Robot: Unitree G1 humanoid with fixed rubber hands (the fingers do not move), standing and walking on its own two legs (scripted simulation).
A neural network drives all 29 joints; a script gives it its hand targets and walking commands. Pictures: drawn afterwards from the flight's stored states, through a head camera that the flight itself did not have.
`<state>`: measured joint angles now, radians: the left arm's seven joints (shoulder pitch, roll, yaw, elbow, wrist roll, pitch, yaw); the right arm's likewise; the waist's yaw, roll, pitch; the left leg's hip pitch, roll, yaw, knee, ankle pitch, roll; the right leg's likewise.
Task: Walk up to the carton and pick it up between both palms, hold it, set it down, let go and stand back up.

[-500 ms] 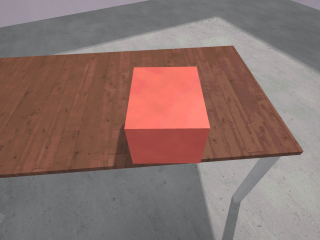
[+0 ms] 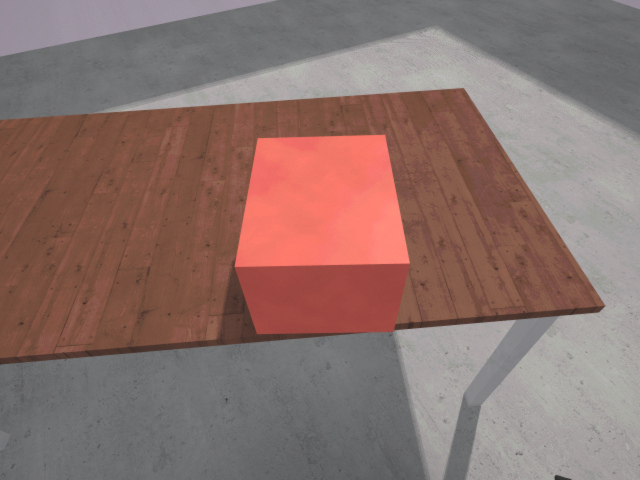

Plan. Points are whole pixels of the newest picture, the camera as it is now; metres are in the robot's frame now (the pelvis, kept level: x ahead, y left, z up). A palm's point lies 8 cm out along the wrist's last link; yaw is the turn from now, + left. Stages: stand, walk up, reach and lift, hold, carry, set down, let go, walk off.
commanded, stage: walk up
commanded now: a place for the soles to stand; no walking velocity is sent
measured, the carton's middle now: (323, 231) +0.52 +0.01 -0.04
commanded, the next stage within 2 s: none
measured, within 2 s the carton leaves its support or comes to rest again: neither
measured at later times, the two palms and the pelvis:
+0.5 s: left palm out of the picture +0.09 +0.31 -0.09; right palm out of the picture +0.08 -0.31 -0.12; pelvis +0.01 -0.01 +0.00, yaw +0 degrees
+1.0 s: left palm out of the picture +0.10 +0.28 -0.09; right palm out of the picture +0.06 -0.36 -0.12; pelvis +0.01 -0.05 -0.01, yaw +0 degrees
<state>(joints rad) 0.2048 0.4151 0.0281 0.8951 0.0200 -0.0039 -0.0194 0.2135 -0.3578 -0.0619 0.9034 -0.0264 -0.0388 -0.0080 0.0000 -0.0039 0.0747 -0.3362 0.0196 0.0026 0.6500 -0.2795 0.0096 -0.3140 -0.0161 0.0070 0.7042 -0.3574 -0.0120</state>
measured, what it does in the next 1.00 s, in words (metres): steps on the spot: right foot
